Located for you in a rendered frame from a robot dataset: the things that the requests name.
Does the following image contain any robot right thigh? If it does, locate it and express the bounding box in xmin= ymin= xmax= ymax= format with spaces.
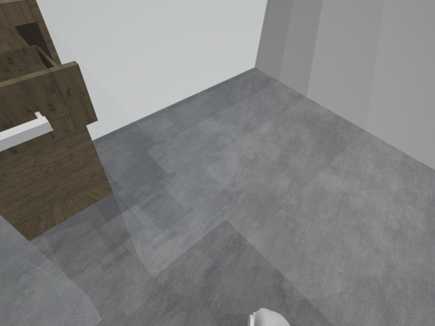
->
xmin=247 ymin=310 xmax=290 ymax=326

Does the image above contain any handle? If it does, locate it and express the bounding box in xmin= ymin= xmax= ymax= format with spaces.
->
xmin=0 ymin=112 xmax=53 ymax=151

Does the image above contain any drawer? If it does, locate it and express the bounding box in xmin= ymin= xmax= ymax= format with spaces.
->
xmin=0 ymin=44 xmax=98 ymax=161

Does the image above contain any cabinet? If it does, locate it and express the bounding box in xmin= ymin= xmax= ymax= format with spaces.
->
xmin=0 ymin=0 xmax=113 ymax=241

